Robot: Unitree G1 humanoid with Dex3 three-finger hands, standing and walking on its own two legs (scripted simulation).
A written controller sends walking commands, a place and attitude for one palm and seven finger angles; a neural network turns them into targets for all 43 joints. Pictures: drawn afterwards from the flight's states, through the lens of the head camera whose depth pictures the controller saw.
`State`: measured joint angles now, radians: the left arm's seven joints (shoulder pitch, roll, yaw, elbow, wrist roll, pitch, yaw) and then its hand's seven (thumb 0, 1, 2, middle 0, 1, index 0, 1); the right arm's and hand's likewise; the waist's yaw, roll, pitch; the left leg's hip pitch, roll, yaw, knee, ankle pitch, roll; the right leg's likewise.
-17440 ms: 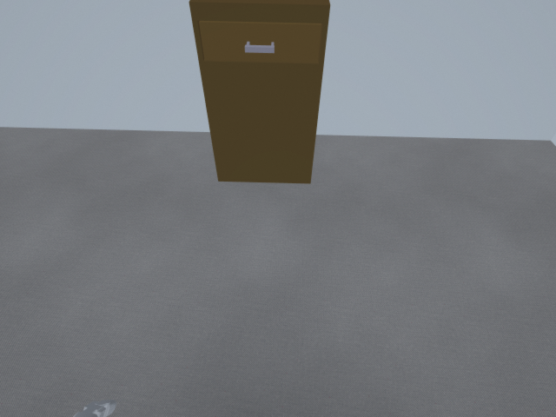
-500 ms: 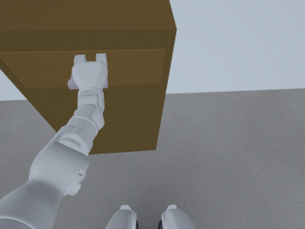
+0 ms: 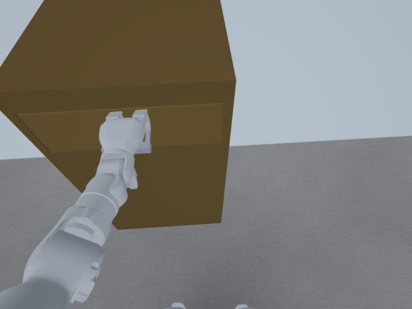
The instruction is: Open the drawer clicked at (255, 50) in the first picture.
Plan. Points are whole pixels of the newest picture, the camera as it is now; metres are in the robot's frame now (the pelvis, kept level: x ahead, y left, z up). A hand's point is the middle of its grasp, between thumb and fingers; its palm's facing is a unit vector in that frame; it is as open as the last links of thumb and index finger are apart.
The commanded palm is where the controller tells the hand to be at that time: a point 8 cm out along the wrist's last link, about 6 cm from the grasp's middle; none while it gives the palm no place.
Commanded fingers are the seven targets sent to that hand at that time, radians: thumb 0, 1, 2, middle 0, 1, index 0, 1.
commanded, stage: lift the fingers back up to retry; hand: left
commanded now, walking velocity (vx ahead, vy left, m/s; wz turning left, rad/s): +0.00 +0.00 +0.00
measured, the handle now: (127, 141) +0.49 +0.18 +0.00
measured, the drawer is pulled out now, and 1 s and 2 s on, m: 0.00 0.00 0.00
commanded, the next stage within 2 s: re-aim the fingers above the handle in 0.22 s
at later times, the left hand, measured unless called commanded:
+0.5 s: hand (130, 142) +0.45 +0.15 +0.04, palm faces -0.01 -0.04 -1.00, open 13.4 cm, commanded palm +0.44 +0.15 +0.12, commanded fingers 0.00 -0.50 0.30 -0.30 -1.20 -0.30 -1.20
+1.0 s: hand (130, 139) +0.45 +0.15 +0.05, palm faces -0.02 -0.03 -1.00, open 13.5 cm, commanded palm +0.44 +0.16 +0.12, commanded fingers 0.00 -0.50 0.30 -0.30 -1.20 -0.30 -1.20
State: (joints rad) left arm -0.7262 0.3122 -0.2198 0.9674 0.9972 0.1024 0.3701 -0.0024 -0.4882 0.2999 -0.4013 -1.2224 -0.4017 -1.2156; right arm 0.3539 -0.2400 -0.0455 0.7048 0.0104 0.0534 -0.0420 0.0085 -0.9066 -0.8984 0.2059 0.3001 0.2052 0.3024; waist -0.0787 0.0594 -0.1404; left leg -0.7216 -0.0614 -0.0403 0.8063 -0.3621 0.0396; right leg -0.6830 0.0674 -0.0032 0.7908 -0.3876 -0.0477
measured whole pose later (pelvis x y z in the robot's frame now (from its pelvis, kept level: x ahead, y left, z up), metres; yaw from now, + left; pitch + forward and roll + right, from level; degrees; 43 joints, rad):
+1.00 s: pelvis +0.01 -0.01 +0.01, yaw -1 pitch +13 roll +1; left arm -0.66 0.33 -0.15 0.91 1.04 0.05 0.34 0.00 -0.49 0.30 -0.40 -1.21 -0.37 -1.22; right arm 0.29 -0.24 -0.05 0.71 0.03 0.12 -0.04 0.01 -0.91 -0.90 0.20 0.30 0.20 0.30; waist -0.06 0.05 -0.13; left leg -0.57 -0.05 -0.02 0.68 -0.33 0.02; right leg -0.55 0.08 0.02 0.70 -0.36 -0.07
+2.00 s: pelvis +0.01 -0.02 +0.02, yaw -2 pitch +12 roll +1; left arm -0.63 0.35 -0.11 0.89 1.06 0.01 0.33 0.00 -0.49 0.30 -0.44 -1.22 -0.36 -1.22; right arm 0.25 -0.24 -0.04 0.68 0.03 0.12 -0.06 0.01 -0.91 -0.90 0.21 0.30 0.21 0.30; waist -0.06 0.05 -0.13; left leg -0.54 -0.04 -0.01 0.65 -0.32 0.02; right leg -0.53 0.08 0.04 0.67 -0.35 -0.06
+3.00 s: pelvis +0.01 +0.00 +0.01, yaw -1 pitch +14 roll +0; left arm -0.68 0.31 -0.16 0.94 1.07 0.09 0.39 0.00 -0.49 0.30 -0.36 -1.23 -0.32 -1.30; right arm 0.28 -0.23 -0.04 0.68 0.02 0.15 -0.02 0.01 -0.91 -0.90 0.21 0.30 0.21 0.30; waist -0.05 0.04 -0.17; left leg -0.64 -0.05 -0.02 0.74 -0.35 0.04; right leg -0.61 0.07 0.02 0.74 -0.38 -0.05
